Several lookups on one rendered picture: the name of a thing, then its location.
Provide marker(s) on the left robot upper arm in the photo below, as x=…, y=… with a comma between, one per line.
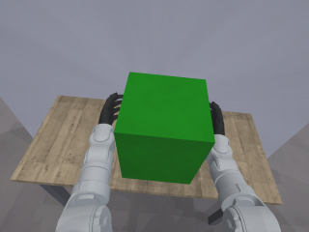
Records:
x=86, y=218

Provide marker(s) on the carton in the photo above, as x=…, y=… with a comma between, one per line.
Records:
x=164, y=128

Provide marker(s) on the robot left forearm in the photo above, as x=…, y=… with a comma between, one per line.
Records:
x=94, y=178

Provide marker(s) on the right robot hand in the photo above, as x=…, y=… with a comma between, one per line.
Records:
x=217, y=119

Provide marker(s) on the table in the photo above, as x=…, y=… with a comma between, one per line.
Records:
x=54, y=158

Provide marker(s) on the robot right forearm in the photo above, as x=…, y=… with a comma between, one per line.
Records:
x=227, y=179

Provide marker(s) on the left robot hand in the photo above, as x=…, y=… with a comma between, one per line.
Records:
x=107, y=114

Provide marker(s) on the right robot upper arm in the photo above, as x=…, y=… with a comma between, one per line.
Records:
x=249, y=218

